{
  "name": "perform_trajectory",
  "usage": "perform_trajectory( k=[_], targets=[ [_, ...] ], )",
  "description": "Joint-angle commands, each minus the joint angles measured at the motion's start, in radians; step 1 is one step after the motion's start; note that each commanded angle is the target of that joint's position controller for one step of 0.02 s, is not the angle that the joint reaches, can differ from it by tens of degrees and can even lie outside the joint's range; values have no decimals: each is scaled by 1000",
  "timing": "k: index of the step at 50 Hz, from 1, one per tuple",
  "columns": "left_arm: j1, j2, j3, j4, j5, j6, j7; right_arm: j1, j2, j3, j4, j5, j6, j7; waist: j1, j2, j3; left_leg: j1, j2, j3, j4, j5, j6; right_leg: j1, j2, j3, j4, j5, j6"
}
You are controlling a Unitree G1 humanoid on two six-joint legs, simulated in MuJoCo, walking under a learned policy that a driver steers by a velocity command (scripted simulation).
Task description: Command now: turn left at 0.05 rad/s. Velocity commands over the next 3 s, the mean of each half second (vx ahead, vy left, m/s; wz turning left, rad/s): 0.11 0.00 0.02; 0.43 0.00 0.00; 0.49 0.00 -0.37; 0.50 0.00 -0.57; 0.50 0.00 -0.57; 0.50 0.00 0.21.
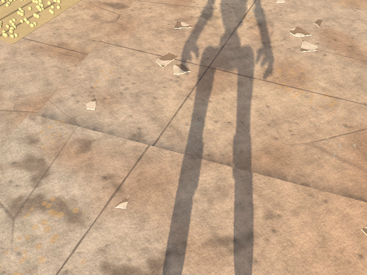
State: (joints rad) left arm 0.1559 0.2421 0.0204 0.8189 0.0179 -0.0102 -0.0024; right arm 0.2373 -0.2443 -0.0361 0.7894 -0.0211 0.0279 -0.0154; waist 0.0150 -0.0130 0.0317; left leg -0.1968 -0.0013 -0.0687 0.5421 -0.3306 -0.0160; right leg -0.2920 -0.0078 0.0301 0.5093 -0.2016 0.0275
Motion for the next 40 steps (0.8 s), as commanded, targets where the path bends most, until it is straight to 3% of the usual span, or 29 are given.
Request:
perform_trajectory(
  k=[1, 12, 14, 16, 18, 20, 21, 22, 23, 24, 25, 26, 27, 28, 29, 31, 33, 36, 40],
  targets=[
    [-30, 109, 30, -41, -5, -12, 12, -9, -120, -24, -45, 5, -34, -7, 1, 71, -27, -96, 57, -60, -140, 96, 33, 104, -28, 22, -38, 90, -21],
    [-12, 118, 40, 75, -14, 6, 32, 24, -99, -16, 28, 13, -43, -9, -5, 24, -31, -47, 39, -36, -133, 236, 39, 143, -32, 24, -38, 185, -2],
    [-2, 104, 38, 101, -17, 11, 34, 52, -108, -20, 56, 19, -39, -11, -11, 55, -34, -42, 36, -49, -175, 0, 62, 121, 14, -27, 0, -19, -1],
    [-44, 106, 40, 92, -26, 2, 33, 72, -164, -38, 59, 28, -35, -14, -42, 141, 46, -41, 123, -193, -274, -350, 141, -44, 58, -86, 124, -218, -6],
    [-105, 105, 38, 60, -41, -31, 23, 94, -196, -49, 65, 38, -51, -17, -66, 202, 140, -40, 258, -381, -365, -445, 227, -180, 12, -50, 226, -228, -41],
    [-89, 106, 40, 62, -51, -68, 4, 80, -176, -47, 70, 40, -70, -18, -46, 206, 159, 26, 289, -388, -352, -298, 244, -236, -31, -21, 212, -265, -81],
    [-54, 104, 41, 77, -54, -82, -7, 56, -170, -47, 66, 47, -72, -16, -20, 188, 142, 28, 269, -337, -325, -226, 225, -172, -33, -30, 122, -242, -97],
    [27, 104, 46, 116, -54, -90, -14, 12, -169, -46, 57, 53, -70, -13, 26, 164, 108, -34, 222, -256, -288, -148, 191, -1, -9, -62, -4, -129, -103],
    [126, 123, 59, 168, -46, -90, -15, -10, -158, -43, 49, 48, -70, -11, 64, 136, 55, -113, 165, -181, -215, -40, 159, 189, 23, -67, -30, -28, -91],
    [239, 180, 80, 198, -40, -90, -13, -48, -115, -30, 28, 41, -76, -10, 110, 13, 10, -210, 74, -58, 1, 77, 101, 326, -74, 105, -116, -88, -127],
    [354, 295, 107, 220, -42, -91, -19, -54, -71, -20, -14, 34, -91, -15, 130, -274, -49, -404, -61, 72, 334, -65, 23, 488, -281, 509, -267, -179, -257],
    [330, 227, 80, 212, -28, -99, -23, -49, -113, -31, -17, 51, -107, -16, 110, -224, -43, -518, -50, -25, 537, -245, 23, 491, -366, 679, -325, -216, -320],
    [254, 174, 63, 191, -27, -106, -21, -25, -128, -37, -5, 69, -120, -7, 68, -144, 25, -576, 9, -60, 621, -181, 48, 454, -352, 581, -311, -198, -301],
    [209, 152, 56, 172, -25, -108, -21, -19, -122, -36, 9, 71, -128, 1, 49, -105, 37, -586, 50, -43, 623, -87, 68, 432, -306, 475, -314, -176, -266],
    [185, 142, 50, 164, -27, -107, -22, -39, -125, -41, 8, 63, -132, 4, 41, -74, 61, -607, 81, -22, 589, -11, 75, 415, -284, 398, -329, -105, -242],
    [200, 105, 32, 168, -21, -96, -20, -64, -115, -46, 5, 45, -128, 16, 35, -84, 44, -545, 109, 13, 515, 86, 64, 377, -226, 257, -347, 79, -208],
    [234, 123, 32, 178, -23, -86, -10, -92, -83, -40, -4, 38, -118, 26, 38, -75, 39, -537, 106, 52, 438, 131, 33, 362, -208, 185, -361, 210, -218],
    [235, 161, 36, 174, -18, -76, 8, -209, -50, -23, -48, 39, -114, 28, 54, -55, 71, -504, 91, 79, 234, 238, 2, 289, -190, 113, -396, 246, -217],
    [286, 172, 39, 190, -29, -75, 15, -322, -56, -14, -83, 48, -117, 41, 76, -72, 107, -398, 56, 102, 52, 374, 7, 235, -197, 65, -433, 211, -214]
  ],
)
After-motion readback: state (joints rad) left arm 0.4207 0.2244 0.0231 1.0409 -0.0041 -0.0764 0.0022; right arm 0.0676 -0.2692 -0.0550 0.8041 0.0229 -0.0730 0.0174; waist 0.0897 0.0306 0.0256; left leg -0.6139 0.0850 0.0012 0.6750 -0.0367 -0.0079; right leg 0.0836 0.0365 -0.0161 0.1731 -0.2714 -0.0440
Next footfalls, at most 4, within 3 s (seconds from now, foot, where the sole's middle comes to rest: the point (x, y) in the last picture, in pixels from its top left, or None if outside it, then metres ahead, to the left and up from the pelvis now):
0.94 left None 0.46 0.12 -0.77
1.52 right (227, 218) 0.74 -0.15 -0.77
1.98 left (204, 151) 1.09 -0.06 -0.79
2.52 right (282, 144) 1.17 -0.45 -0.81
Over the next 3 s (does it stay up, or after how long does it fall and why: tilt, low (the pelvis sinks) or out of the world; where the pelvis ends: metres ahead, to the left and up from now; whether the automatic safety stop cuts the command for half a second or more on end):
stays up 1.34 -0.42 -0.05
